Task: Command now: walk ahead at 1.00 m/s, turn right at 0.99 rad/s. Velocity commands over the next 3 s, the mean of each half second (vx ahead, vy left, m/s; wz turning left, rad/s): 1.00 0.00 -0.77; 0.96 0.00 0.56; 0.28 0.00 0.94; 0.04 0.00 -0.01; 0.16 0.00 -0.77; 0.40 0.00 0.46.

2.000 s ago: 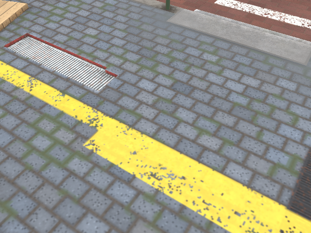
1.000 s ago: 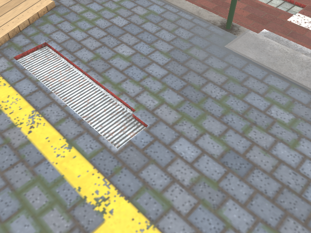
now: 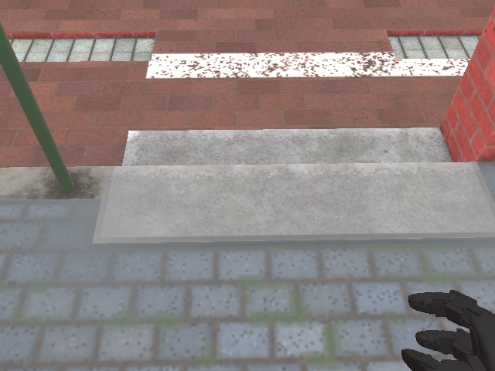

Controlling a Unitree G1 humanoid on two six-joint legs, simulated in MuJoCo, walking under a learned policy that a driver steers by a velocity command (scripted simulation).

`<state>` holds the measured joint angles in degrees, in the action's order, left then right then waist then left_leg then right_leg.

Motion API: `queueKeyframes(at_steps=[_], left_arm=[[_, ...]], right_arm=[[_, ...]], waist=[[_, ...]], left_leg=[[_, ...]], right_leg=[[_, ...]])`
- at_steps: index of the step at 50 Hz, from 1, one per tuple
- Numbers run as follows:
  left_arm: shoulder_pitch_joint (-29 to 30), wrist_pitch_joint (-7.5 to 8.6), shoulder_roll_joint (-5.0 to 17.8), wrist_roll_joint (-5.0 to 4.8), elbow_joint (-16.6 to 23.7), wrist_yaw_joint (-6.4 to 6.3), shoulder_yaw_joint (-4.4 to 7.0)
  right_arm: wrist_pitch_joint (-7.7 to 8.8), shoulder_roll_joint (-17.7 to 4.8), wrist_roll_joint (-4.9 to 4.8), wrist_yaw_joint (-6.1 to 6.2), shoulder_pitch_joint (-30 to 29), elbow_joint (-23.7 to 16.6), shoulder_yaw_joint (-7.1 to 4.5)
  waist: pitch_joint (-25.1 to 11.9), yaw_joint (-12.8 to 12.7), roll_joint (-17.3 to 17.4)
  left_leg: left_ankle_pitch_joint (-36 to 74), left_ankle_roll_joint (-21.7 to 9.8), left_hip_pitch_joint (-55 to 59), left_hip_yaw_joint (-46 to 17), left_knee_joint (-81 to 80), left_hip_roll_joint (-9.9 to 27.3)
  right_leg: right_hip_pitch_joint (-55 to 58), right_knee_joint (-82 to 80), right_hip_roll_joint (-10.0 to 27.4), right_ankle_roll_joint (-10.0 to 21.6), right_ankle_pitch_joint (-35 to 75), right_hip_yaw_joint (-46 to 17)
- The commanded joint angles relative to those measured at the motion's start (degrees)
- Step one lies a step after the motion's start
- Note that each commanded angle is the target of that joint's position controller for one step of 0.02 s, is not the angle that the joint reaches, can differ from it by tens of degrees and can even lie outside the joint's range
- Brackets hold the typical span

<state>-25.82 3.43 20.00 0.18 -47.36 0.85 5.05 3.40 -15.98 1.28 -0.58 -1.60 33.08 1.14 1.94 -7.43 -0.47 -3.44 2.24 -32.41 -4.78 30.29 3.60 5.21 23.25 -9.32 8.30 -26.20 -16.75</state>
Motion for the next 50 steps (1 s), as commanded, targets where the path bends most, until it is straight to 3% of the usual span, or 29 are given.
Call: queueKeyframes(at_steps=[1,2,3,4,5,6,10,13,17,20,22,23,24,25,26,27,28,31,34,38,40,42,44,45,46,47,48,49,50], left_arm=[[9.7,1.48,8.4,0.54,6.0,0.0,1.59],[8.4,1.81,-1.5,-0.58,8.9,-0.24,-0.96],[4.9,1.3,0.4,-1.26,10.8,-0.45,-1.8],[8.8,0.09,3.9,0.3,9.0,-0.53,-1.31],[11.2,-0.57,4.7,1.21,9.1,0.29,-1.09],[13.0,-1.25,4.2,1.57,9.2,1.25,-1.06],[18.6,-3.65,-0.4,1.84,13.7,3.54,-2.67],[23.9,-3.87,0.0,1.5,16.8,4.01,-3.21],[31.1,-3.07,-0.8,1.74,18.2,5.04,-4.39],[30.4,-2.42,-0.4,2.1,16.5,4.25,-4.51],[18.5,-2.03,2.9,2.76,13.0,2.88,-3.08],[6.6,-1.75,5.0,2.69,9.0,1.85,-1.8],[0.4,-1.83,9.0,3.43,6.8,0.57,-0.14],[3.4,-1.6,13.3,3.81,8.4,-0.23,0.66],[1.9,-1.67,12.2,2.82,8.8,-0.75,1.2],[4.2,-0.88,9.4,2.65,6.3,-1.27,0.65],[6.1,0.14,5.6,2.43,4.9,-1.07,-0.22],[9.0,2.55,0.0,1.45,3.5,-1.06,-1.76],[7.1,4.34,-0.5,0.41,1.4,-0.29,-1.85],[4.7,5.28,-1.0,0.31,-0.5,-0.51,-2.45],[3.0,5.43,0.8,0.05,-1.5,-1.5,-2.47],[2.4,4.76,4.3,0.07,-1.4,-3.15,-1.96],[3.6,2.48,7.7,0.67,-0.2,-4.75,-1.16],[6.5,1.22,9.4,1.34,0.9,-5.12,-0.65],[11.7,0.24,10.3,1.84,2.3,-5.07,-0.18],[13.7,0.57,3.3,2.09,2.6,-3.28,-1.46],[8.5,1.56,-0.8,0.93,9.1,-2.96,-2.46],[9.2,3.1,0.3,0.92,11.7,-3.23,-3.66],[11.7,3.94,2.1,1.36,11.1,-2.99,-3.92]], right_arm=[[0.76,-15.1,0.79,2.81,30.8,4.0,-6.32],[0.91,-18.9,3.27,3.26,34.5,4.8,-7.0],[0.61,-18.6,2.83,2.54,26.3,3.8,-7.48],[0.22,-11.8,2.23,2.22,19.1,2.1,-6.32],[0.01,-8.6,1.77,1.95,17.5,2.7,-5.54],[0.02,-7.6,1.89,1.8,17.9,4.0,-5.23],[2.15,-4.8,0.02,0.54,22.7,9.9,-4.4],[3.4,-5.2,0.26,0.15,21.1,10.8,-4.36],[3.64,-6.7,0.68,0.4,26.7,14.0,-4.36],[2.69,-10.6,0.59,1.15,30.0,15.6,-4.63],[1.09,-14.7,0.47,2.07,29.3,16.2,-5.14],[0.4,-15.4,0.13,2.21,27.0,15.7,-5.13],[0.24,-11.5,0.19,1.76,27.7,14.6,-4.47],[0.64,-3.2,-1.82,0.42,33.9,11.6,-2.96],[1.18,-9.2,-2.25,0.88,26.1,9.3,-4.13],[1.43,-8.1,-2.48,0.87,22.2,8.6,-4.08],[1.2,-6.2,-2.23,0.48,22.8,9.7,-3.58],[-2.26,-3.1,-0.48,-1.27,27.6,13.7,-3.42],[-3.59,-2.0,-0.69,-2.14,19.2,11.4,-3.59],[-2.79,-0.9,-1.0,-2.87,9.0,7.6,-2.58],[-2.56,-0.9,-0.81,-3.51,6.4,6.3,-2.09],[-2.32,-3.6,-0.44,-4.55,6.0,6.4,-2.64],[-3.0,-7.3,-0.51,-4.52,15.5,9.1,-3.96],[-3.3,-10.1,-0.72,-4.06,26.4,11.9,-5.35],[-3.51,-12.4,-0.82,-2.99,40.3,15.7,-6.89],[-3.04,-12.6,-1.68,-1.19,38.6,16.5,-7.09],[-3.72,-20.2,0.25,-0.99,32.2,13.6,-8.84],[-3.6,-20.5,-0.38,-0.35,29.8,10.4,-9.72],[-3.33,-16.4,-0.88,0.45,26.6,9.5,-8.88]], waist=[[-16.8,20.5,2.8],[-20.4,17.9,18.3],[-21.2,11.8,24.8],[-12.4,11.5,13.2],[-7.6,11.1,6.5],[-5.1,10.5,4.1],[0.4,8.5,5.3],[3.1,6.8,5.1],[7.9,8.3,1.4],[5.2,6.8,5.0],[-2.7,-0.6,8.2],[-7.8,-6.5,8.2],[-13.9,-6.8,3.4],[-23.5,2.1,-10.9],[-24.5,-2.6,-1.9],[-12.0,0.1,-0.1],[-3.5,3.4,2.3],[1.1,9.0,0.0],[5.2,8.6,-1.3],[6.4,7.5,-0.8],[6.4,7.7,-0.7],[4.3,9.0,-1.9],[-1.8,14.5,-5.4],[-7.1,20.2,-6.0],[-10.5,27.4,-4.0],[-7.4,23.3,5.4],[-13.1,13.8,17.1],[-20.1,14.7,7.1],[-12.2,12.7,-2.7]], left_leg=[[-18.6,-2.5,47.7,-2.6,1.2,3.5],[-40.4,-4.6,58.3,-26.8,-7.5,19.5],[-47.8,-8.0,54.0,-49.0,-17.6,23.7],[-49.6,-8.4,45.6,-39.5,-17.3,20.6],[-39.3,-8.0,38.8,-28.2,-16.2,17.9],[-30.0,-6.9,34.5,-20.1,-16.5,15.4],[-11.0,-5.3,28.5,-2.9,-20.0,13.0],[0.1,-4.9,25.2,8.1,-23.0,11.2],[14.1,-4.6,26.3,16.9,-27.8,8.5],[50.8,-5.0,33.8,19.1,-22.0,10.4],[67.2,-6.8,35.7,18.2,-3.1,13.1],[62.8,-7.6,30.5,17.7,12.0,12.5],[28.2,-7.6,17.2,16.2,33.6,8.4],[-25.4,-5.7,-3.6,8.9,56.1,-1.9],[-19.5,-7.2,-9.7,0.1,59.7,-2.9],[-14.4,-7.1,-12.6,0.6,56.2,-0.3],[-12.4,-7.1,-10.0,1.2,50.3,2.4],[-9.7,-5.9,-1.3,0.0,43.0,5.5],[-3.1,-5.6,-7.3,2.0,37.4,5.6],[9.4,-7.8,-6.5,10.7,23.3,1.7],[12.5,-9.7,-3.5,14.2,14.9,-0.7],[13.6,-11.0,1.6,17.0,7.5,-5.1],[5.7,-11.6,13.8,18.4,7.4,-10.6],[0.4,-13.0,26.4,16.5,9.7,-12.0],[-3.6,-16.8,39.1,9.2,8.3,-9.5],[-0.2,-18.7,42.6,0.8,4.7,-2.6],[21.3,-29.6,56.8,-28.3,3.3,9.4],[16.7,-33.5,59.8,-41.3,-7.7,14.4],[17.6,-30.6,49.8,-37.0,-11.0,13.2]], right_leg=[[-24.3,34.2,5.3,-0.1,41.7,-1.9],[-41.4,51.2,-0.7,-0.8,-4.2,4.0],[-49.2,58.2,2.2,-0.4,-0.8,7.6],[-50.7,58.7,6.9,-0.6,5.9,9.5],[-49.5,55.7,9.3,-1.2,9.1,11.1],[-48.1,54.0,11.0,-1.8,9.7,11.6],[-51.2,52.4,14.8,-2.7,13.7,12.6],[-50.7,45.6,15.0,-3.1,21.9,14.5],[-44.4,26.1,11.4,-0.4,26.3,21.2],[-34.6,19.2,5.2,2.5,22.0,26.1],[-20.1,16.4,2.0,4.3,12.9,24.3],[-5.9,9.8,2.8,5.6,14.0,20.8],[10.2,9.9,11.8,6.3,5.2,9.8],[25.6,5.5,31.6,9.3,-0.3,-19.2],[21.2,-3.5,32.0,8.8,0.1,-24.5],[11.2,-5.5,29.8,7.9,4.0,-14.9],[-0.3,-8.2,27.5,6.2,8.5,-7.8],[-14.1,-14.3,21.6,0.9,12.3,6.3],[-14.6,-17.7,18.7,-2.8,25.6,17.2],[-12.5,-18.2,15.2,-6.0,47.8,29.2],[-8.3,-17.8,16.2,-7.8,59.5,31.6],[-2.2,-13.1,17.9,-9.6,77.5,32.8],[0.1,0.8,19.5,-10.6,93.7,32.4],[-4.3,15.0,20.2,-10.2,94.6,31.6],[-13.5,38.7,19.5,-10.0,83.4,30.3],[-25.6,60.4,9.5,-8.9,20.0,28.4],[-48.7,81.3,2.2,-12.8,-6.5,21.3],[-55.5,80.8,4.7,-10.9,-1.5,11.1],[-54.0,72.5,8.2,-9.8,2.7,9.7]])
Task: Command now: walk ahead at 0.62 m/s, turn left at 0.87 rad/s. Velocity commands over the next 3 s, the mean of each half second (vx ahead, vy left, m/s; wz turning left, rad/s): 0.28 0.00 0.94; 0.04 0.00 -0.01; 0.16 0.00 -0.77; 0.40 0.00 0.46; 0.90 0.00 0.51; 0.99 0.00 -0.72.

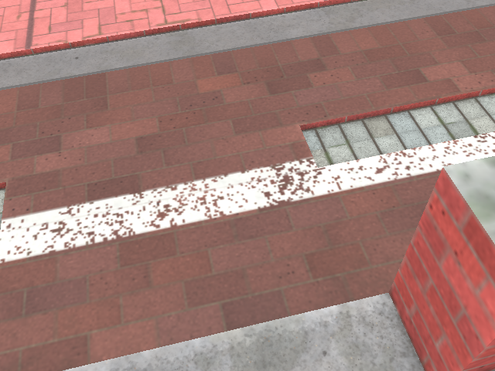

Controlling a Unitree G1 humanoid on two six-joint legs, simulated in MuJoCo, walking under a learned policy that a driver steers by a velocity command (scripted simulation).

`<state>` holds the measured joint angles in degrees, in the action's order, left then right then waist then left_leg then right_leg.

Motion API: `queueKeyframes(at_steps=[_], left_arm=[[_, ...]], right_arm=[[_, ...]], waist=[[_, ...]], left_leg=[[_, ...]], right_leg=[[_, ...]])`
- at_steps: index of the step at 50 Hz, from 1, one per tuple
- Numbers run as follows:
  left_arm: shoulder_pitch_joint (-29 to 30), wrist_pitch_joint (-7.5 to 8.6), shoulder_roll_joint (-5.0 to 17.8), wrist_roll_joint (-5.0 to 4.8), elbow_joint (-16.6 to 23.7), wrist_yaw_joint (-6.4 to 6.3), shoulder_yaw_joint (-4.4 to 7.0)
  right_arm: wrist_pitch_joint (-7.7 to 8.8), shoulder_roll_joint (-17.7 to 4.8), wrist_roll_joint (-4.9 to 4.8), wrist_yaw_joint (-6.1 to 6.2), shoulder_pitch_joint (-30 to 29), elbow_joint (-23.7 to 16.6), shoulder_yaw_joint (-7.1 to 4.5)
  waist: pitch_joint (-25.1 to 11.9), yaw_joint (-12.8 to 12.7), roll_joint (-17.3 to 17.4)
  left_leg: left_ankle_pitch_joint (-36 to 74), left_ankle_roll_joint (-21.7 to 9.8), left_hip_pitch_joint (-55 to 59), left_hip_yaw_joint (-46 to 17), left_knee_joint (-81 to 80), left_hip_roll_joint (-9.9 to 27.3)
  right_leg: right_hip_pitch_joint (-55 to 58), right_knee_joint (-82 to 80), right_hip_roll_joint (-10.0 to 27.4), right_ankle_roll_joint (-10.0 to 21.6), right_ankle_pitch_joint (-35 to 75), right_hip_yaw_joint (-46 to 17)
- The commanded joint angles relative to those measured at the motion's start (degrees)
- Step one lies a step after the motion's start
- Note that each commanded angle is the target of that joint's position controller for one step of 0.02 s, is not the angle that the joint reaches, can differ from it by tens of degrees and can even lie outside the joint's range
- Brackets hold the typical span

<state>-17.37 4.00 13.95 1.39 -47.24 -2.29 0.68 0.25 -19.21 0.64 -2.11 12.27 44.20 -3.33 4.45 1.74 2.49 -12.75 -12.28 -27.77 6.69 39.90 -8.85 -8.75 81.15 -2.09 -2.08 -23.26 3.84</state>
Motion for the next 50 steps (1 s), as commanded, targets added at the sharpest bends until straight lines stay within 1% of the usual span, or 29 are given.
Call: queueKeyframes(at_steps=[1,2,3,6,8,11,14,16,17,19,20,21,22,23,24,25,27,30,32,35,36,37,38,45,46,47,48,49,50], left_arm=[[3.5,3.2,8.5,0.22,10.2,0.17,0.66],[-5.1,2.2,9.5,6.81,10.6,3.04,-0.48],[-2.9,1.63,7.0,7.8,11.7,3.53,-0.42],[4.8,0.45,8.4,2.27,16.5,2.09,-0.62],[8.4,0.1,5.7,1.0,17.6,2.33,-1.57],[-2.4,-0.22,6.3,1.46,14.9,4.83,-0.4],[18.9,0.37,5.6,1.41,18.3,2.99,-0.87],[25.5,1.38,2.7,2.36,16.4,3.8,-2.59],[25.5,1.26,1.0,2.36,16.3,4.73,-2.81],[5.5,1.06,-0.5,1.17,12.4,5.63,-1.97],[-7.9,1.34,3.2,0.14,8.2,5.57,-0.39],[-23.2,1.29,9.7,-0.43,5.3,4.84,2.69],[-32.2,0.79,13.3,0.47,1.9,5.13,4.14],[-23.2,1.08,15.3,1.48,6.3,6.74,3.43],[-14.8,-0.6,16.6,3.66,11.4,8.64,3.56],[-9.6,-1.12,15.3,3.68,13.5,8.38,3.63],[2.4,0.49,12.0,0.15,14.1,7.03,2.05],[5.1,2.7,11.4,0.64,11.6,3.4,2.58],[3.6,3.36,10.0,2.13,10.1,1.92,2.17],[-0.5,2.75,5.7,0.76,5.7,4.51,-0.84],[-6.5,0.67,8.6,-2.53,5.8,2.27,1.31],[-7.5,-0.4,11.4,-1.25,5.8,1.28,2.03],[-6.5,1.91,16.8,1.87,5.0,3.49,3.32],[1.7,0.96,12.3,1.65,4.6,3.25,2.99],[2.3,0.2,8.4,2.94,6.9,3.91,2.11],[7.6,-0.14,4.0,4.55,11.1,5.37,0.91],[17.3,0.99,2.0,3.98,14.6,4.82,-0.74],[20.0,1.71,-3.3,2.86,15.2,3.94,-2.63],[16.0,1.82,-1.6,1.93,13.5,2.94,-2.24]], right_arm=[[-0.05,-9.7,-0.2,2.07,9.4,-0.9,-3.45],[4.97,1.8,5.93,-0.75,10.5,2.1,1.19],[7.07,1.3,5.54,-0.86,11.1,3.5,1.05],[11.15,-7.8,3.24,-0.95,6.7,0.4,-1.51],[10.17,-12.1,3.2,-1.07,7.7,-2.2,-3.17],[9.68,-9.8,2.96,0.32,6.1,-6.6,-2.24],[10.36,-1.4,0.22,4.08,35.6,5.1,-0.63],[8.69,2.2,-0.93,3.87,33.7,3.6,0.52],[6.88,0.3,0.79,2.18,28.2,1.6,1.0],[4.57,-4.7,4.6,-1.43,15.0,-3.3,1.11],[4.81,-5.1,3.47,-2.13,9.4,-6.7,1.29],[5.62,-8.2,1.62,-3.1,2.6,-8.4,0.89],[5.79,-7.0,-0.9,-4.6,1.6,-9.8,1.53],[5.48,5.3,-0.29,-4.36,25.0,-8.8,3.88],[4.93,-0.8,0.08,-4.2,35.5,-5.0,2.96],[4.03,-5.1,-0.07,-3.48,25.3,-7.9,1.97],[3.18,-0.8,2.5,0.65,14.1,-12.2,4.45],[0.99,5.8,3.46,-1.49,15.7,-11.9,6.83],[1.01,2.9,2.0,-1.97,11.5,-12.8,6.25],[1.25,3.4,1.36,-2.9,10.2,-12.6,7.25],[-2.83,2.4,-1.45,2.82,-1.7,-13.8,3.94],[-3.98,2.8,-1.33,4.97,-7.0,-17.9,4.73],[-1.26,0.1,3.45,1.93,-3.5,-20.8,6.04],[-0.37,-0.4,-1.68,1.4,-0.8,-20.3,3.66],[0.49,-1.4,-0.82,2.05,6.4,-18.4,2.78],[1.61,-5.7,1.63,3.81,18.6,-14.1,1.49],[2.48,-3.8,4.87,4.62,24.2,-12.2,2.75],[2.46,-2.7,5.41,3.85,18.6,-13.0,2.77],[2.81,-1.7,4.78,2.47,12.5,-13.0,2.83]], waist=[[-5.7,-0.9,-10.0],[-11.5,-1.3,-11.6],[-7.2,-4.7,-6.8],[-9.5,-6.3,-4.0],[-8.4,-5.6,-4.4],[-7.8,-7.1,-0.9],[-1.9,10.2,2.2],[-1.2,14.0,-0.5],[-1.8,10.9,1.2],[-2.7,-1.6,1.1],[-2.4,-8.5,-3.5],[-2.8,-19.3,-7.8],[-5.7,-21.9,-15.8],[-28.0,-3.1,-23.1],[-32.3,-0.5,-21.9],[-22.7,-2.1,-10.4],[-11.9,2.9,-3.5],[-3.9,6.1,-6.5],[-3.5,2.7,-5.0],[-6.9,-0.2,-4.7],[-13.7,-5.2,-2.5],[-12.7,-6.2,-4.9],[-7.3,-4.3,-15.0],[-13.0,0.0,-14.0],[-17.2,2.3,-5.6],[-13.7,8.5,11.0],[-3.5,13.8,4.1],[-0.3,12.3,4.3],[-5.9,7.5,6.9]], left_leg=[[32.4,-12.7,31.7,-41.1,-21.2,22.7],[42.9,-12.6,27.3,-33.6,-18.9,21.0],[51.2,-11.5,17.7,-31.2,-20.3,18.1],[49.5,-4.7,8.9,-22.0,-20.3,8.6],[50.6,2.7,2.6,-19.3,-17.5,3.6],[42.4,4.8,-3.3,-20.4,-9.5,0.1],[22.9,4.9,49.3,-34.8,5.6,9.5],[9.0,5.8,44.3,-34.8,13.3,6.9],[2.7,5.5,22.6,-31.6,9.4,2.9],[-8.2,6.1,-27.0,-30.4,8.9,-0.8],[-11.2,9.1,-38.3,-30.9,16.6,-2.2],[-6.5,14.3,-33.9,-26.2,27.5,-5.1],[-24.4,19.5,-26.9,-20.7,52.2,-8.8],[-41.2,18.7,-29.0,-15.2,70.9,-6.0],[-41.2,21.7,-33.4,-15.2,88.2,-3.5],[-36.6,21.1,-38.7,-12.6,91.9,1.4],[-26.7,21.9,-35.4,-13.9,81.3,9.5],[-24.3,19.4,-13.7,-7.9,75.9,10.4],[-14.4,18.6,-19.7,-11.6,74.4,12.0],[-13.8,21.4,-25.2,-13.5,64.0,14.3],[-19.1,15.2,-21.0,-3.9,66.3,10.6],[-24.0,13.5,-25.7,-5.1,65.6,11.8],[-33.3,16.0,-24.6,-6.5,61.8,10.6],[-31.7,5.1,3.6,-3.5,21.1,3.0],[-13.3,-1.8,15.9,-10.9,17.1,7.9],[9.2,-17.0,28.1,-45.2,2.2,25.2],[21.6,-20.4,30.4,-62.7,-5.3,33.8],[29.5,-17.3,31.2,-58.0,-6.5,35.5],[30.2,-11.9,28.6,-46.4,-3.0,31.4]], right_leg=[[-36.0,7.9,3.0,0.4,1.4,-9.4],[-32.7,5.5,4.2,-2.1,1.3,-18.6],[-27.8,-3.2,5.9,-2.8,1.5,-16.1],[-20.1,-21.1,5.2,-5.2,2.9,-9.4],[-10.8,-30.9,2.7,-4.9,8.2,-4.3],[-1.8,-27.1,-1.0,-4.0,21.1,-6.4],[-57.6,-37.3,4.8,-7.2,19.8,-16.3],[-58.0,-56.0,7.7,-4.1,37.2,-16.4],[-34.5,-60.0,6.1,-1.0,49.7,-12.0],[20.1,-41.8,1.7,-0.6,53.8,-5.2],[34.4,-41.0,4.9,0.2,50.8,-8.0],[37.7,-52.4,7.7,3.0,53.4,-6.4],[36.8,-60.0,17.0,10.9,66.1,-11.3],[48.1,-39.1,27.9,25.1,111.0,-19.3],[41.7,-37.9,36.4,36.4,114.7,-34.6],[25.5,-44.0,35.6,33.3,91.2,-34.5],[-4.9,-56.0,33.9,29.8,51.9,-32.9],[-31.1,-65.8,20.7,21.6,27.5,-13.7],[-25.8,-64.4,17.6,16.4,14.4,-12.6],[-13.5,-58.2,16.6,13.4,19.2,-15.4],[-4.2,-58.7,19.4,19.2,42.5,-15.2],[1.5,-56.6,20.4,21.2,54.7,-16.7],[-5.8,-60.4,20.5,19.0,32.7,-18.6],[-9.8,-71.4,22.8,22.0,33.6,-23.6],[-18.2,-67.3,17.5,18.7,31.1,-17.2],[-42.3,-49.0,2.8,6.4,10.6,-4.7],[-64.7,-40.0,-1.1,2.0,-7.1,-17.2],[-71.7,-37.9,-1.8,-1.3,-6.6,-26.2],[-65.8,-32.3,-1.2,-4.3,-1.3,-24.7]])
Over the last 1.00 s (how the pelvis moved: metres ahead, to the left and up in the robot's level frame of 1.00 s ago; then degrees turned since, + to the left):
0.87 -0.15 -0.02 -3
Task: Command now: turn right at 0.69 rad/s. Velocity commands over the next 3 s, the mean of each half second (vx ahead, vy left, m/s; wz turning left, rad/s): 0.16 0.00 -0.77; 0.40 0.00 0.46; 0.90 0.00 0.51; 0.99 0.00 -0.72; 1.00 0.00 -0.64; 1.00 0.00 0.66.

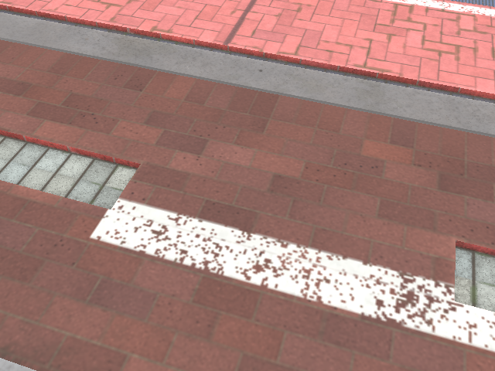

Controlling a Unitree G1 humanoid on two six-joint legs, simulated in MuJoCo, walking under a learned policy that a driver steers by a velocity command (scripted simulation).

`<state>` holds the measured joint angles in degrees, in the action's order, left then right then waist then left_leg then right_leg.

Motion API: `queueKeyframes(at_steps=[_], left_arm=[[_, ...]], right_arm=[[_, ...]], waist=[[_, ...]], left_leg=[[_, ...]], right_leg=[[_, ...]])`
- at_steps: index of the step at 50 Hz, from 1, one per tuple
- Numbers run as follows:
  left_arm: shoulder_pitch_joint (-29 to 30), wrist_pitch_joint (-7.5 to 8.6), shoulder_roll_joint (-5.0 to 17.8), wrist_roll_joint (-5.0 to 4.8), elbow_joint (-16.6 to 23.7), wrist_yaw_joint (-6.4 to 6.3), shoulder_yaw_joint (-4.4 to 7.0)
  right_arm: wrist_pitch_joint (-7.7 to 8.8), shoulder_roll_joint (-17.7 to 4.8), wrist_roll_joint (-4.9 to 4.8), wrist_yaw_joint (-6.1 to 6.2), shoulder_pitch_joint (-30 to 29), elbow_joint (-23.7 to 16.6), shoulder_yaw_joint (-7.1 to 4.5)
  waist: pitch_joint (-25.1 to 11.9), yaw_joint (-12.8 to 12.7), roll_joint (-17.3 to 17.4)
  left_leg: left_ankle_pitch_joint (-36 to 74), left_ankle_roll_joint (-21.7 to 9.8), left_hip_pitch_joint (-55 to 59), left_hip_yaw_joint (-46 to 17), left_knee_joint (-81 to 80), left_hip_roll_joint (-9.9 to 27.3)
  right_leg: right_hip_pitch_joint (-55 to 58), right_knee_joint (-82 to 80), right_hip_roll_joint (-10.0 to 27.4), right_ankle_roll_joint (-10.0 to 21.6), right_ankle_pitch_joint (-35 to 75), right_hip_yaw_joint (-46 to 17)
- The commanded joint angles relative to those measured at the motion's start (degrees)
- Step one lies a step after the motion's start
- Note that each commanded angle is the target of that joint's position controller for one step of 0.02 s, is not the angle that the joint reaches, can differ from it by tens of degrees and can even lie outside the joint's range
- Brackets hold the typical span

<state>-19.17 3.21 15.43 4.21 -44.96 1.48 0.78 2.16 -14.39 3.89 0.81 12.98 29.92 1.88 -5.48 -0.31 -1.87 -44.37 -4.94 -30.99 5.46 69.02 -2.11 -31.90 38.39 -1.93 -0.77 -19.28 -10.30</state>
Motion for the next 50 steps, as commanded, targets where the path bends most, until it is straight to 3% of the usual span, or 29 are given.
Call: queueKeyframes(at_steps=[1,3,5,7,10,11,13,16,19,21,23,25,26,27,28,29,30,31,32,33,34,35,36,39,41,43,44,46,50], left_arm=[[12.9,2.91,0.3,-0.02,9.0,-1.41,-1.32],[-2.7,1.81,5.7,2.57,2.5,0.2,0.58],[-2.3,0.78,4.2,2.93,2.7,2.1,0.07],[2.9,0.51,3.1,0.27,5.5,2.96,-0.62],[9.6,0.7,1.1,0.27,7.6,5.28,-1.25],[13.9,0.23,1.1,1.03,8.3,6.13,-1.03],[19.3,-0.48,1.5,0.58,8.8,6.72,-0.75],[19.7,-0.29,3.1,0.51,7.3,6.15,0.35],[22.4,0.29,2.4,-0.16,6.6,6.17,1.24],[22.5,0.05,2.4,-0.11,6.9,5.87,1.7],[21.9,-0.35,2.9,0.14,6.6,4.85,2.14],[13.4,-0.29,2.4,0.13,2.5,3.5,2.51],[5.3,-0.02,5.2,-0.57,-0.6,2.31,3.97],[-1.6,-0.04,9.8,0.3,-2.2,1.52,5.96],[-13.6,-0.56,14.5,0.65,-6.1,0.66,7.06],[-21.2,-0.49,9.3,1.92,-6.9,0.51,6.04],[-18.9,0.15,10.2,0.56,-7.9,0.32,6.42],[-12.1,0.64,11.3,-1.41,-6.9,0.73,6.63],[-1.5,1.07,9.0,-2.82,-4.3,1.01,5.49],[4.9,2.34,3.0,-2.54,-2.7,0.46,2.96],[5.5,2.6,2.0,-0.38,-3.1,0.31,2.25],[4.8,2.91,-1.2,0.5,-3.5,-0.02,0.89],[3.4,3.35,-1.2,-0.22,-4.0,-0.41,0.39],[1.4,3.78,-0.5,1.14,-6.3,-1.67,-0.17],[0.4,4.02,-3.6,2.5,-8.3,-2.61,-1.67],[-8.1,4.08,-5.1,2.07,-11.1,-3.4,-2.57],[-8.1,4.36,6.0,-5.89,-11.3,-2.9,2.69],[-7.0,5.62,3.4,-5.14,-10.9,-3.0,2.2],[-7.4,3.79,1.1,-1.97,-11.4,-3.21,2.94]], right_arm=[[1.01,-5.6,0.31,-1.07,4.3,1.3,-2.54],[1.88,-5.0,-1.05,-1.85,-7.2,-1.9,-3.15],[2.64,-2.7,0.52,-1.43,-12.5,-2.7,-1.78],[3.8,-4.3,0.3,0.82,-7.7,0.7,-1.68],[4.42,-6.1,-0.43,4.04,4.1,6.6,-2.24],[4.0,-6.0,0.16,4.15,11.0,9.2,-2.04],[3.01,-4.8,1.61,2.22,19.6,14.2,-1.26],[3.93,-4.8,2.12,0.26,19.1,17.8,-1.15],[4.86,-2.4,1.89,1.55,16.3,20.0,-0.3],[5.14,-5.7,1.72,1.39,12.6,21.1,-1.18],[4.38,-9.7,0.09,0.81,11.2,23.6,-2.8],[2.34,-11.9,0.37,-0.82,12.1,26.7,-3.75],[1.25,-11.9,1.69,-2.6,12.4,28.1,-3.77],[0.63,-8.6,3.3,-4.69,16.3,30.3,-2.9],[0.78,2.9,3.03,-7.35,27.7,31.0,-0.24],[1.78,0.0,-0.4,-8.47,22.0,28.3,-0.78],[2.71,-2.9,-3.31,-8.33,8.8,23.4,-1.6],[3.9,-4.1,-3.59,-7.29,4.2,20.2,-2.19],[4.33,-3.5,-2.7,-6.61,4.3,18.7,-2.09],[4.72,-0.5,-1.45,-5.35,5.3,19.7,-1.36],[3.94,1.7,-0.54,-5.27,9.6,21.8,-1.03],[2.81,1.9,0.8,-6.05,11.4,24.4,-1.24],[1.83,1.9,1.82,-6.59,12.1,24.8,-1.54],[1.54,1.6,1.86,-7.26,9.4,23.0,-1.83],[1.89,1.6,1.31,-6.65,1.1,20.4,-1.51],[1.72,1.4,1.46,-6.08,-4.2,19.4,-1.85],[0.73,-2.8,-3.54,-4.16,-14.6,15.2,-4.98],[-0.48,-1.9,-3.97,-4.64,-15.3,15.8,-5.12],[-1.98,0.6,-2.77,-5.75,-20.4,15.9,-5.4]], waist=[[1.5,4.7,8.7],[-2.2,-3.4,8.0],[-1.3,-5.9,5.0],[-0.2,-2.4,1.9],[1.2,3.8,4.3],[3.3,7.1,5.7],[9.4,10.1,6.8],[13.0,8.5,6.4],[12.3,6.5,3.9],[12.1,3.7,5.8],[13.3,2.8,5.2],[10.1,-0.8,1.6],[6.7,-4.5,0.3],[2.2,-7.0,-3.1],[-17.0,-3.0,-12.4],[-20.5,-9.5,-7.5],[-7.8,-10.8,-6.8],[-2.5,-7.3,-5.0],[-0.3,-2.0,-1.7],[4.3,1.1,2.9],[7.4,3.5,-0.3],[9.8,3.6,3.1],[10.4,4.2,-0.2],[8.9,4.3,0.8],[10.3,2.1,3.2],[11.5,-1.7,1.6],[14.8,-2.2,1.1],[14.4,-1.1,3.0],[19.6,-5.3,-0.5]], left_leg=[[60.2,-13.3,25.7,-31.4,-28.8,20.6],[54.2,-8.2,5.1,-14.0,-27.1,13.0],[54.3,-8.4,-3.9,-10.2,-30.5,15.6],[56.4,-7.8,8.4,-8.8,-30.9,18.9],[46.1,-4.0,24.6,-3.1,-27.9,17.5],[35.2,-4.6,26.2,-2.9,-29.5,19.1],[17.3,-7.7,24.6,-7.5,-37.3,23.5],[10.6,-7.9,24.8,-9.8,-42.2,27.6],[24.9,-2.9,17.1,1.8,-38.5,23.3],[28.2,-1.2,13.5,4.4,-36.9,22.6],[32.8,-0.5,19.6,3.1,-32.3,23.6],[38.7,1.2,22.6,4.2,-18.0,20.2],[39.6,1.5,15.2,6.2,-9.5,17.1],[31.3,3.3,3.6,5.8,2.4,13.4],[-1.9,7.2,-9.0,3.6,27.8,8.8],[-5.0,8.2,-18.1,-3.2,34.3,8.2],[-4.8,8.9,-27.9,-3.0,37.4,9.4],[-2.5,8.9,-27.5,-4.2,34.8,10.9],[-0.2,8.1,-24.2,-6.2,29.4,11.6],[11.1,6.6,-15.5,-10.2,17.9,12.7],[20.9,4.6,-10.6,-9.6,15.8,12.5],[34.0,3.1,-7.8,-11.9,3.4,13.8],[38.8,1.1,-6.6,-10.9,-0.4,13.0],[46.5,-1.2,-14.5,-15.7,-2.2,14.1],[54.0,-1.3,-25.5,-20.4,-9.3,16.2],[59.9,-0.7,-29.6,-15.1,-15.8,14.9],[61.8,0.5,-23.3,-9.3,-17.0,10.9],[76.3,1.6,-6.7,-5.8,-26.5,9.8],[68.9,1.0,-7.0,-0.2,-35.3,8.9]], right_leg=[[-35.1,13.8,-1.8,-6.8,-0.8,-4.3],[-14.2,32.0,-1.1,-8.4,8.0,8.3],[-9.7,45.3,-0.3,-6.4,10.9,8.9],[-18.1,40.8,3.4,-4.4,14.4,5.2],[-25.0,21.4,7.9,-3.8,23.8,7.5],[-26.0,16.4,8.5,-3.1,29.7,9.1],[-25.5,10.4,8.5,-1.5,31.7,10.8],[-25.6,7.9,8.5,1.6,30.5,10.2],[-7.7,3.8,6.1,2.3,30.6,16.6],[1.9,4.5,4.4,2.6,25.6,16.5],[2.0,-3.3,4.3,3.2,19.3,14.9],[12.9,-17.2,3.1,4.4,29.7,16.1],[30.1,-22.0,0.7,4.8,39.3,19.2],[48.4,-20.2,3.6,8.7,45.4,16.3],[75.5,2.8,17.3,22.6,88.2,5.0],[79.7,2.8,24.8,24.8,89.7,1.1],[68.9,-2.2,25.3,21.0,84.8,2.1],[54.6,-5.9,25.6,19.3,73.5,3.5],[42.4,-8.6,25.5,18.2,62.2,5.8],[24.7,-14.3,24.7,16.9,54.1,9.1],[15.6,-19.0,23.3,18.2,43.1,11.6],[7.7,-25.5,22.1,18.6,25.0,12.4],[7.8,-28.9,21.6,18.9,15.5,10.9],[18.4,-27.1,24.4,17.7,10.4,9.1],[28.5,-25.2,26.0,15.5,7.8,9.9],[35.6,-24.0,23.6,14.3,5.1,14.4],[28.0,-22.8,20.8,9.1,0.2,17.8],[17.1,-20.2,18.8,4.7,-8.9,24.5],[24.9,-13.1,20.3,3.8,-9.8,27.8]])
Over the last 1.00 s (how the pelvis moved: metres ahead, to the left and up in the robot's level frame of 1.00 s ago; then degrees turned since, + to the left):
0.32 -0.07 -0.06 28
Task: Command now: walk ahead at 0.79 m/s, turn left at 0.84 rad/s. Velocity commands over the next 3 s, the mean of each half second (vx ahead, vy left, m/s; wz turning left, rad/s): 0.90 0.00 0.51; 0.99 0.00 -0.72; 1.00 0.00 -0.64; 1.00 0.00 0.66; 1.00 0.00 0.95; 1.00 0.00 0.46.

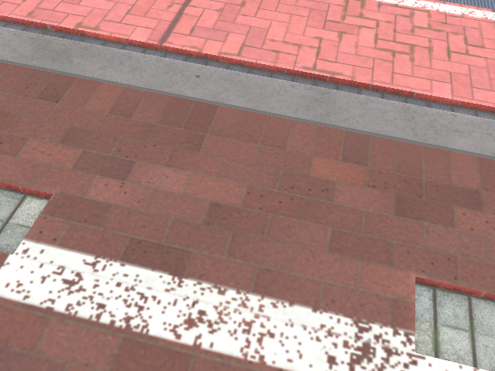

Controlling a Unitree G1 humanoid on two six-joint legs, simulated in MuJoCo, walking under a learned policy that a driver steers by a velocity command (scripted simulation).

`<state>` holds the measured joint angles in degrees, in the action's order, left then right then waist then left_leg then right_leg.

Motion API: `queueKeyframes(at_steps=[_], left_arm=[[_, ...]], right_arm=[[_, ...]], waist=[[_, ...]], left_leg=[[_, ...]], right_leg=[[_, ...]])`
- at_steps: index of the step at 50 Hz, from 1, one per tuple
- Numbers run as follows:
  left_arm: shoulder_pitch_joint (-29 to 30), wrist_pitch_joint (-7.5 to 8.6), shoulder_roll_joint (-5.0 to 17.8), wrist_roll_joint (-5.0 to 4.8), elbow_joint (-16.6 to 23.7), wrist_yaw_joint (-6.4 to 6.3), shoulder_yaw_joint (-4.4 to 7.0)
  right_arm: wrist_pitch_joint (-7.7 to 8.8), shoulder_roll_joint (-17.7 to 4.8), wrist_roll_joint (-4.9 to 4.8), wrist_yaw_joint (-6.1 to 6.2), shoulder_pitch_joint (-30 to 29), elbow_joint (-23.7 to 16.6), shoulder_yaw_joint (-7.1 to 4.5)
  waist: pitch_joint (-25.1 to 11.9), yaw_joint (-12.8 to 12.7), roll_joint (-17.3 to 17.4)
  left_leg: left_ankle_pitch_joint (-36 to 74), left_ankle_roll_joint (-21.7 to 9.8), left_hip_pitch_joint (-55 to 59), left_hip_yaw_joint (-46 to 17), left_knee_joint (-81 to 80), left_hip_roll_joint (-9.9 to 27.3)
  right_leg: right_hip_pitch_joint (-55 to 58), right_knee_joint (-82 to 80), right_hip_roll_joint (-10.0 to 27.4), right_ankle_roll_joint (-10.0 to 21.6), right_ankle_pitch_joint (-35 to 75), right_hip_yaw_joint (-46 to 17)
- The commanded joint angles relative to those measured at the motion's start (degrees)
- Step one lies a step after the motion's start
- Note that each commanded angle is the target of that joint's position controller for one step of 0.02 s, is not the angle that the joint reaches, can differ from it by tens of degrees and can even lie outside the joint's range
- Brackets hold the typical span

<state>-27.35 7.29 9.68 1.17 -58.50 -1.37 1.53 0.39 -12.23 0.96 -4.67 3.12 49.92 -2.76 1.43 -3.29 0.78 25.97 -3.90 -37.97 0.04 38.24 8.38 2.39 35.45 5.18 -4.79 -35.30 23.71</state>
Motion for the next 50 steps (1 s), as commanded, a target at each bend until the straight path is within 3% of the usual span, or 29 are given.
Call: queueKeyframes(at_steps=[1,3,5,6,7,8,9,10,11,13,14,16,18,20,22,24,26,27,28,29,31,32,35,39,44,46,48,49,50], left_arm=[[-1.2,-1.22,6.9,1.0,1.6,-0.71,2.36],[-1.7,-2.98,9.1,1.03,0.7,-1.35,2.84],[-1.6,-4.56,12.2,0.75,-0.3,-1.81,3.73],[1.4,-4.83,11.9,0.61,0.1,-1.59,3.71],[4.9,-4.13,7.2,1.62,0.9,-0.57,3.31],[3.7,-2.71,6.3,1.31,6.8,0.27,2.72],[15.4,-0.79,6.3,0.12,15.0,1.23,1.37],[21.2,-0.05,7.9,0.67,15.0,0.75,1.29],[18.8,-0.63,9.3,1.07,12.0,0.6,1.45],[16.8,-2.78,8.1,2.73,10.4,1.4,1.26],[16.3,-4.0,6.7,3.3,10.6,1.85,0.7],[16.9,-4.16,6.7,2.39,10.6,2.23,0.46],[21.7,-3.31,6.3,0.14,11.2,2.29,0.22],[26.6,-3.55,7.2,-1.2,12.0,2.78,0.67],[29.3,-3.84,7.1,-1.51,12.6,3.15,1.11],[26.4,-3.76,7.3,-1.7,11.8,3.31,1.75],[9.1,-3.94,9.3,-1.81,7.0,3.17,3.34],[-5.6,-4.64,12.2,-1.09,2.5,2.96,4.97],[-8.8,-5.7,17.4,-0.03,1.0,2.72,6.96],[0.3,-6.33,13.4,-0.81,2.2,3.65,5.17],[6.6,-5.42,10.6,-0.13,3.8,3.34,4.81],[7.4,-4.72,10.2,-0.24,3.6,2.68,4.69],[7.6,-2.86,9.9,-1.34,3.4,1.58,3.83],[4.4,-1.77,11.7,-1.64,5.3,1.74,4.32],[-0.9,-1.95,13.1,-1.43,6.0,2.27,5.41],[0.5,-2.24,14.3,-1.67,6.9,1.55,5.71],[3.4,-2.02,18.6,-1.2,8.1,1.56,6.63],[6.4,-1.52,18.2,-0.79,9.5,2.03,6.61],[4.2,-1.06,8.5,-2.14,11.8,2.1,4.37]], right_arm=[[-0.1,-1.4,1.18,-0.45,-13.5,-5.1,-0.63],[0.23,-2.0,2.33,0.45,-10.9,-4.5,-0.94],[0.67,-6.0,2.03,2.14,8.7,1.3,-2.99],[1.16,-10.9,2.22,2.94,23.4,7.3,-5.1],[1.29,-16.4,1.54,3.57,23.2,9.4,-6.42],[1.05,-20.4,0.48,3.86,25.4,8.9,-6.19],[-0.44,-22.7,0.82,5.69,34.7,9.0,-6.35],[-1.07,-19.3,0.91,7.12,33.3,8.5,-5.77],[-0.63,-14.9,1.44,6.91,25.1,5.6,-4.85],[1.6,-10.2,0.19,6.87,15.4,3.3,-2.97],[2.63,-10.7,-0.37,6.91,11.7,2.6,-2.99],[4.41,-11.5,-0.34,6.12,9.6,2.4,-3.44],[5.07,-8.3,-1.32,5.03,12.7,3.4,-2.66],[5.78,-9.0,-1.84,4.5,16.6,4.4,-2.65],[5.97,-9.7,-1.11,4.61,19.2,5.7,-2.57],[5.77,-10.9,0.54,5.38,19.6,6.3,-2.7],[4.81,-12.1,2.13,6.25,15.1,5.0,-3.07],[4.5,-12.7,1.92,6.13,11.2,3.8,-3.27],[5.13,-5.8,-0.02,4.21,13.7,1.5,-1.95],[6.66,-6.1,0.57,3.66,12.5,-1.0,-1.25],[7.83,-8.2,0.71,4.18,7.5,-3.1,-1.11],[7.7,-6.9,1.05,4.44,6.2,-3.8,-0.75],[5.03,-4.8,2.77,4.15,4.6,-5.8,0.31],[4.39,-4.9,1.29,3.38,-9.1,-11.9,1.23],[4.98,-5.1,0.02,2.85,-15.8,-15.8,1.8],[5.38,-7.0,-0.05,3.16,-12.3,-15.7,1.23],[5.77,-11.9,-0.32,4.7,3.4,-11.8,-0.89],[5.73,-15.3,0.04,6.18,16.2,-9.2,-2.23],[5.72,-19.9,2.98,7.17,25.1,-8.2,-3.42]], waist=[[14.0,-3.8,-2.8],[11.4,-1.8,-2.4],[-1.9,7.4,-2.8],[-9.0,14.6,0.0],[-5.7,13.2,8.1],[-15.0,9.6,10.2],[-24.5,15.0,17.8],[-15.6,15.3,9.5],[-7.8,11.1,0.9],[0.1,2.6,-5.3],[1.4,-0.1,-3.8],[2.7,-1.0,2.3],[4.4,1.4,3.0],[5.8,3.7,1.3],[7.5,4.6,-0.8],[4.9,2.7,-0.5],[-3.6,-7.1,3.9],[-8.1,-14.9,1.3],[-9.9,-10.7,-16.6],[-10.0,-4.4,-18.9],[-1.6,-1.1,-2.7],[0.9,0.9,1.0],[2.1,4.5,-0.4],[6.5,1.2,-1.4],[4.0,-3.4,-4.4],[1.3,-1.1,-4.7],[-9.0,7.1,-3.7],[-15.9,13.8,-2.9],[-24.9,13.8,10.2]], left_leg=[[-4.9,-0.6,-1.4,6.2,-7.4,-1.6],[-14.6,-3.0,4.7,9.1,-10.5,-3.8],[-24.4,-7.0,26.8,12.7,-9.2,-9.1],[-19.4,-10.8,46.8,8.3,-12.1,-8.0],[-18.3,-10.9,60.2,0.8,-0.3,-4.4],[5.1,-13.8,72.1,-11.3,11.5,2.1],[-26.1,-19.3,79.1,-31.8,-8.2,9.4],[-43.6,-18.5,69.8,-38.0,-20.1,11.5],[-51.6,-17.3,58.2,-35.9,-20.9,10.8],[-39.1,-15.7,31.3,-28.4,-18.6,7.0],[-36.4,-14.8,21.4,-23.4,-21.9,3.6],[-26.7,-13.5,16.2,-16.3,-23.5,0.6],[-22.5,-10.8,15.5,-8.6,-25.2,-2.8],[-22.9,-9.8,21.4,-7.3,-30.1,-1.0],[-12.2,-8.4,32.6,-4.3,-31.2,0.7],[14.8,-5.7,43.3,1.1,-24.3,1.4],[30.9,-4.2,42.5,4.9,-2.9,2.2],[24.8,-3.2,32.1,7.3,17.9,-0.8],[-21.9,0.7,7.4,7.5,46.6,-12.8],[-47.5,-0.3,-6.3,-2.4,49.4,-14.8],[-41.3,-1.1,-6.2,-5.8,41.0,-7.9],[-40.5,-0.3,-2.6,-5.8,35.8,-6.0],[-40.9,3.8,3.0,-4.5,26.6,-3.8],[-30.7,8.0,5.2,-0.2,8.0,-4.3],[-20.4,6.9,9.5,0.0,-6.7,-7.2],[-23.0,5.7,16.5,-0.8,-11.6,-8.6],[-31.5,3.8,34.9,-0.8,-10.6,-9.9],[-38.4,2.7,49.9,-4.2,-7.4,-4.8],[-60.7,-0.2,66.1,-23.4,-9.8,11.8]], right_leg=[[-5.6,-8.3,14.1,8.2,8.5,-6.3],[-0.4,2.6,15.0,9.2,30.6,-5.1],[-0.9,29.2,15.1,10.7,58.4,-5.1],[-12.8,53.1,11.3,9.0,46.9,-6.0],[-41.1,73.9,3.3,8.5,-7.7,-11.7],[-57.1,82.1,3.5,7.5,-8.1,-18.1],[-68.2,76.4,-0.6,5.4,-3.3,-22.2],[-71.3,69.1,1.0,4.5,-1.8,-23.8],[-66.9,61.6,4.1,4.8,3.2,-25.6],[-53.0,43.8,5.9,2.2,12.3,-27.1],[-43.8,35.1,6.3,1.2,15.5,-26.5],[-36.9,23.7,6.5,1.4,25.0,-25.3],[-29.3,10.8,5.0,3.9,36.4,-22.8],[-27.5,5.4,2.6,6.7,41.0,-20.7],[-30.8,1.5,-0.3,10.3,38.6,-19.9],[-30.0,0.6,-5.6,13.4,32.8,-16.4],[-14.7,2.2,-9.9,15.8,26.4,-14.5],[1.0,0.2,-9.7,17.5,21.3,-17.4],[13.4,-8.1,2.4,27.1,-1.7,-46.9],[15.4,-21.9,7.4,28.4,-14.0,-70.3],[4.0,-24.4,7.4,25.4,-4.1,-64.0],[-2.8,-24.1,5.0,23.5,4.2,-58.7],[-13.0,-25.2,-0.6,22.4,15.4,-49.7],[-21.3,-29.8,-3.4,21.4,24.5,-46.5],[-11.5,-25.7,-2.5,18.0,43.1,-46.9],[-8.2,-20.6,-1.7,15.8,51.8,-47.4],[-8.5,-2.1,-3.4,13.4,66.0,-45.7],[-16.7,13.1,-6.0,12.6,59.6,-44.2],[-31.7,33.9,-11.1,12.2,24.6,-38.6]])
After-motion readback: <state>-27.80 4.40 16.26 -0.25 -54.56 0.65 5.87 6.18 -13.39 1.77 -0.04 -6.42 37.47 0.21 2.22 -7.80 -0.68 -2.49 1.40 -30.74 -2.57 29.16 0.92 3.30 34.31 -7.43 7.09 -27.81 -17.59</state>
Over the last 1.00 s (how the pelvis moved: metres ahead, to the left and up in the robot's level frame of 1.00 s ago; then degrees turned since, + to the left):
0.28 -0.12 -0.08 -7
